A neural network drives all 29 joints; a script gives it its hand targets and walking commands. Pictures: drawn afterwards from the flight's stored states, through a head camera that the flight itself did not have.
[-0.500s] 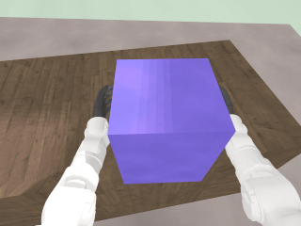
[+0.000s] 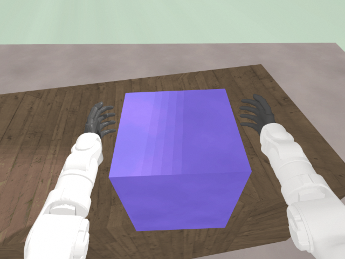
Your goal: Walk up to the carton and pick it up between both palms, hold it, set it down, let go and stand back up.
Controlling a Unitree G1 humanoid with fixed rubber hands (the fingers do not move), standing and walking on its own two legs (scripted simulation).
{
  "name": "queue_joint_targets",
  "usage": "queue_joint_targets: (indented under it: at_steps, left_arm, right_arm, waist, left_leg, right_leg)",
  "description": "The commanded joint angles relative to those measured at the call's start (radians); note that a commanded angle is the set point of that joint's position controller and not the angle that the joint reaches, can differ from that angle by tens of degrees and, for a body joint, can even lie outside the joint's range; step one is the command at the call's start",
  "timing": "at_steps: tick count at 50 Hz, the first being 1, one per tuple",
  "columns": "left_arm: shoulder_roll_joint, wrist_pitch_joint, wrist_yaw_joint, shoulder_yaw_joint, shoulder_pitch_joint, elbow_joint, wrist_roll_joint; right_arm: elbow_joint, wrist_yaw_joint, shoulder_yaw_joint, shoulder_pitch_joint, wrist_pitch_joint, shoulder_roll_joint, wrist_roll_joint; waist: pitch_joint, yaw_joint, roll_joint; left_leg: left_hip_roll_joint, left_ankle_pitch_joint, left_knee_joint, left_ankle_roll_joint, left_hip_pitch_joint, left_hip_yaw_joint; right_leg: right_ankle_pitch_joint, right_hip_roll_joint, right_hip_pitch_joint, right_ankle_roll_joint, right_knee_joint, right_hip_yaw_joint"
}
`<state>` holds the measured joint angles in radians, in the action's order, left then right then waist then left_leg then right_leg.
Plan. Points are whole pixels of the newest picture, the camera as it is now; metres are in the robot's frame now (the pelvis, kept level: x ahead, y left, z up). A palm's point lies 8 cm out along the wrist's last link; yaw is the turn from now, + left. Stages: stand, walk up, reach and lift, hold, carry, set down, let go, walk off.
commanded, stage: set down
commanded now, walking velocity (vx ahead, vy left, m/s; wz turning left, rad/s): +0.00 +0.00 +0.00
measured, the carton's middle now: (178, 164) +0.35 +0.00 +0.01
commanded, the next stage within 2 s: none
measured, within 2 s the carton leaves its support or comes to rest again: neither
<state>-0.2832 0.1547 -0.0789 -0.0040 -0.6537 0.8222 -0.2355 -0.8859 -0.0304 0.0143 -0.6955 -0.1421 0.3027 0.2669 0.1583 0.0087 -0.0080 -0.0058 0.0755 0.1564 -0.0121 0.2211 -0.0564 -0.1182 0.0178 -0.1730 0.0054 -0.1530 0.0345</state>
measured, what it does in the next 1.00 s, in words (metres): stands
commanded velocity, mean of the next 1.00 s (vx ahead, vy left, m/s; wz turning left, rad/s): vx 0.00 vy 0.00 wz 0.00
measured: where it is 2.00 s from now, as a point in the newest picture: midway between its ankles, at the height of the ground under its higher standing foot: outside the picture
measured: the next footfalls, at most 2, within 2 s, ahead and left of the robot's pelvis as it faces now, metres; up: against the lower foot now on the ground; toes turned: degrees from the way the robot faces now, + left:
none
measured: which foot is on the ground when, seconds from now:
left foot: down 0.00-1.00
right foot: down 0.00-1.00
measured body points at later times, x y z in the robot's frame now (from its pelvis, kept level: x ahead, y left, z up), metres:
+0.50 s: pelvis -0.05 +0.01 +0.00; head -0.04 +0.01 +0.45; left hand +0.39 +0.20 +0.13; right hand +0.38 -0.22 +0.14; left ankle -0.01 +0.13 -0.75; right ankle -0.04 -0.11 -0.75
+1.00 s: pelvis -0.01 +0.02 +0.00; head +0.01 +0.01 +0.45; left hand +0.42 +0.20 +0.11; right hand +0.41 -0.22 +0.10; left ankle -0.01 +0.13 -0.75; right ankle -0.04 -0.11 -0.75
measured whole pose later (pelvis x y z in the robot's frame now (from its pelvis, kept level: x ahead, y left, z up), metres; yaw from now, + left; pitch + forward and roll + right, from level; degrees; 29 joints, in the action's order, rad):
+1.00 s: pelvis -0.01 +0.02 +0.00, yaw -2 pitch +10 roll +0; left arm -0.28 0.10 -0.09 0.04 -0.74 0.86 -0.29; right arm -0.98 0.03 0.02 -0.78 -0.07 0.35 0.33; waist 0.14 0.00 -0.01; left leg -0.02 0.06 0.15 0.01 0.27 -0.02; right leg -0.08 0.00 -0.22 -0.01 -0.13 0.06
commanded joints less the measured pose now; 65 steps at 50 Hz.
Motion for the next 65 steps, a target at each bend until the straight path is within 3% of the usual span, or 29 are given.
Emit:
queue_joint_targets:
  at_steps: [1,5,10,11,14,18,19,21,23,28,31,34,37,38,40,43,46,48,49,52,55,57,58,59,60,65]
  left_arm:
    - [-0.143,-0.002,0.020,-0.054,-0.459,-0.204,0.001]
    - [-0.178,0.017,0.034,-0.074,-0.512,-0.175,-0.006]
    - [-0.222,0.070,0.043,-0.084,-0.581,-0.084,0.000]
    - [-0.226,0.084,0.043,-0.083,-0.582,-0.054,0.003]
    - [-0.211,0.111,0.051,-0.083,-0.584,0.017,0.015]
    - [-0.185,0.103,0.059,-0.085,-0.608,0.056,0.031]
    - [-0.183,0.094,0.057,-0.090,-0.622,0.030,0.043]
    - [-0.189,0.065,0.056,-0.096,-0.625,0.007,0.047]
    - [-0.191,0.032,0.053,-0.101,-0.636,-0.032,0.041]
    - [-0.171,-0.063,0.043,-0.052,-0.611,-0.155,0.000]
    - [-0.162,-0.101,0.037,-0.023,-0.581,-0.175,-0.034]
    - [-0.153,-0.110,0.021,0.013,-0.574,-0.209,-0.051]
    - [-0.141,-0.095,0.012,0.032,-0.538,-0.171,-0.069]
    - [-0.131,-0.089,0.010,0.035,-0.530,-0.145,-0.058]
    - [-0.129,-0.084,0.000,0.026,-0.519,-0.134,-0.052]
    - [-0.115,-0.071,-0.006,0.028,-0.485,-0.107,-0.055]
    - [-0.110,-0.081,-0.010,0.021,-0.463,-0.107,-0.042]
    - [-0.104,-0.095,-0.011,0.010,-0.443,-0.109,-0.050]
    - [-0.113,-0.107,-0.010,0.005,-0.438,-0.144,-0.047]
    - [-0.135,-0.133,-0.004,-0.013,-0.440,-0.197,-0.046]
    - [-0.169,-0.152,-0.002,-0.024,-0.433,-0.241,-0.047]
    - [-0.182,-0.143,0.002,-0.030,-0.438,-0.218,-0.065]
    - [-0.185,-0.132,0.006,-0.020,-0.439,-0.213,-0.068]
    - [-0.190,-0.121,0.009,-0.019,-0.450,-0.207,-0.071]
    - [-0.200,-0.108,0.014,-0.011,-0.449,-0.193,-0.071]
    - [-0.210,-0.029,0.042,-0.018,-0.468,-0.092,-0.087]
  right_arm:
    - [0.287,-0.024,-0.054,-0.451,-0.008,0.136,-0.003]
    - [0.348,-0.049,-0.054,-0.518,-0.031,0.136,-0.005]
    - [0.255,-0.068,-0.023,-0.574,-0.095,0.107,0.015]
    - [0.228,-0.067,-0.017,-0.576,-0.110,0.100,0.014]
    - [0.131,-0.052,-0.012,-0.570,-0.137,0.098,0.005]
    - [0.082,-0.025,-0.029,-0.594,-0.120,0.095,0.005]
    - [0.067,-0.021,-0.055,-0.595,-0.110,0.114,-0.004]
    - [0.080,-0.013,-0.067,-0.578,-0.080,0.131,-0.023]
    - [0.095,-0.004,-0.081,-0.584,-0.041,0.139,-0.030]
    - [0.179,0.009,-0.068,-0.580,0.058,0.170,0.007]
    - [0.219,0.017,-0.052,-0.573,0.108,0.189,0.028]
    - [0.187,0.025,-0.048,-0.548,0.118,0.203,0.053]
    - [0.143,0.037,-0.036,-0.516,0.111,0.215,0.062]
    - [0.114,0.038,-0.046,-0.505,0.109,0.221,0.061]
    - [0.082,0.042,-0.052,-0.489,0.104,0.231,0.062]
    - [0.040,0.050,-0.043,-0.464,0.095,0.224,0.053]
    - [0.028,0.056,-0.037,-0.439,0.102,0.204,0.062]
    - [0.064,0.063,-0.024,-0.443,0.118,0.198,0.063]
    - [0.083,0.061,-0.025,-0.432,0.128,0.199,0.066]
    - [0.200,0.054,-0.011,-0.453,0.151,0.200,0.073]
    - [0.272,0.042,0.002,-0.454,0.163,0.205,0.085]
    - [0.297,0.030,0.027,-0.477,0.153,0.199,0.097]
    - [0.290,0.022,0.028,-0.470,0.140,0.200,0.103]
    - [0.282,0.013,0.041,-0.473,0.126,0.185,0.107]
    - [0.264,0.007,0.043,-0.458,0.107,0.174,0.099]
    - [0.184,-0.026,0.041,-0.448,0.002,0.141,0.099]
  waist:
    - [0.507,0.024,0.029]
    - [0.457,0.027,0.061]
    - [0.376,0.003,0.069]
    - [0.326,0.002,0.093]
    - [0.307,-0.004,0.085]
    - [0.249,-0.008,0.040]
    - [0.274,-0.009,0.003]
    - [0.297,0.006,0.009]
    - [0.348,-0.002,0.030]
    - [0.505,0.006,-0.036]
    - [0.557,0.012,-0.007]
    - [0.572,0.012,-0.059]
    - [0.522,0.011,-0.040]
    - [0.505,0.012,-0.082]
    - [0.471,0.013,-0.088]
    - [0.435,0.007,-0.041]
    - [0.430,0.002,-0.043]
    - [0.460,-0.013,0.006]
    - [0.500,-0.009,-0.016]
    - [0.562,-0.024,-0.010]
    - [0.601,-0.026,0.019]
    - [0.578,-0.028,0.076]
    - [0.541,-0.020,0.052]
    - [0.520,-0.028,0.080]
    - [0.499,-0.016,0.072]
    - [0.283,0.003,0.046]
  left_leg:
    - [-0.040,-0.494,0.069,-0.022,-0.236,0.037]
    - [-0.044,-0.279,0.026,0.002,-0.148,0.046]
    - [-0.043,-0.031,0.002,0.026,-0.060,0.064]
    - [-0.042,-0.016,0.006,0.025,-0.064,0.067]
    - [-0.043,0.024,0.016,0.020,-0.078,0.072]
    - [-0.046,0.050,0.022,0.014,-0.093,0.083]
    - [-0.046,0.053,0.018,0.005,-0.101,0.082]
    - [-0.039,0.028,0.032,0.009,-0.123,0.070]
    - [-0.039,0.010,0.034,0.006,-0.167,0.075]
    - [-0.018,-0.129,0.064,-0.006,-0.268,0.052]
    - [-0.015,-0.198,0.087,-0.022,-0.328,0.041]
    - [-0.009,-0.280,0.110,-0.045,-0.373,0.031]
    - [0.004,-0.313,0.118,-0.058,-0.381,0.017]
    - [0.002,-0.312,0.112,-0.065,-0.391,0.014]
    - [0.005,-0.367,0.123,-0.070,-0.398,0.014]
    - [0.003,-0.421,0.126,-0.070,-0.429,0.011]
    - [0.004,-0.532,0.121,-0.074,-0.423,0.004]
    - [0.002,-0.615,0.128,-0.070,-0.439,0.000]
    - [-0.002,-0.631,0.129,-0.071,-0.439,0.000]
    - [-0.012,-0.699,0.135,-0.061,-0.414,0.009]
    - [-0.020,-0.646,0.111,-0.047,-0.337,0.013]
    - [-0.032,-0.575,0.087,-0.031,-0.298,0.019]
    - [-0.039,-0.521,0.078,-0.020,-0.276,0.027]
    - [-0.043,-0.485,0.071,-0.021,-0.259,0.036]
    - [-0.047,-0.441,0.058,-0.011,-0.232,0.038]
    - [-0.050,-0.186,0.033,0.011,-0.157,0.044]
  right_leg:
    - [0.652,0.017,0.221,-0.073,-0.104,0.004]
    - [0.513,0.009,0.195,-0.088,-0.106,-0.012]
    - [0.244,0.000,0.112,-0.089,-0.086,-0.012]
    - [0.195,0.001,0.075,-0.089,-0.076,-0.016]
    - [0.073,0.004,0.012,-0.082,-0.053,-0.022]
    - [-0.001,0.009,-0.072,-0.071,-0.044,-0.027]
    - [-0.006,0.013,-0.090,-0.063,-0.040,-0.033]
    - [0.000,0.018,-0.110,-0.058,-0.039,-0.040]
    - [0.014,0.019,-0.117,-0.059,-0.037,-0.039]
    - [0.128,0.024,-0.120,-0.043,-0.040,-0.039]
    - [0.132,0.029,-0.148,-0.038,-0.035,-0.049]
    - [0.160,0.031,-0.165,-0.019,-0.029,-0.043]
    - [0.135,0.031,-0.179,-0.016,-0.014,-0.040]
    - [0.133,0.030,-0.191,-0.010,-0.004,-0.033]
    - [0.171,0.029,-0.178,-0.005,0.006,-0.030]
    - [0.207,0.033,-0.157,-0.010,0.015,-0.026]
    - [0.320,0.034,-0.081,-0.015,0.009,-0.017]
    - [0.408,0.040,-0.048,-0.028,-0.004,-0.012]
    - [0.457,0.037,0.003,-0.031,-0.011,-0.007]
    - [0.585,0.034,0.078,-0.047,-0.037,0.000]
    - [0.661,0.029,0.192,-0.063,-0.077,0.007]
    - [0.673,0.033,0.207,-0.080,-0.105,0.003]
    - [0.668,0.030,0.213,-0.089,-0.115,0.006]
    - [0.654,0.028,0.225,-0.096,-0.119,-0.003]
    - [0.656,0.027,0.218,-0.099,-0.122,0.000]
    - [0.419,0.010,0.166,-0.098,-0.095,0.007]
